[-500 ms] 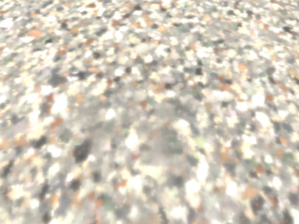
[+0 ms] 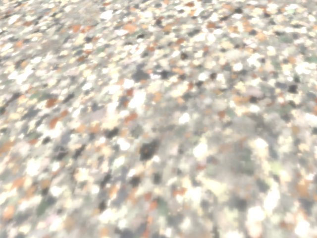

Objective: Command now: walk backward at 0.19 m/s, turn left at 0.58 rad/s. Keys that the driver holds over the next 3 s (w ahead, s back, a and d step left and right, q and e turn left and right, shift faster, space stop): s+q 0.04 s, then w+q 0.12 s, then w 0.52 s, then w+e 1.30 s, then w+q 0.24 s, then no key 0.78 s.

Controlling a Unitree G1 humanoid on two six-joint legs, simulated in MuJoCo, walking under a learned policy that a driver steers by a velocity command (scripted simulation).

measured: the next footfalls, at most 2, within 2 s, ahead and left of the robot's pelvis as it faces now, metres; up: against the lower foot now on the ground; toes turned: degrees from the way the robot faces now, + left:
left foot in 0.20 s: -0.06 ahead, +0.14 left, +0.00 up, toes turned +8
right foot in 0.70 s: +0.31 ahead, -0.04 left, +0.00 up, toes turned +9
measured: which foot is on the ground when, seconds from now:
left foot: up 0.00-0.18, down 0.20-0.70, up 0.72-1.00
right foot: down 0.00-0.18, up 0.20-0.68, down 0.70-1.00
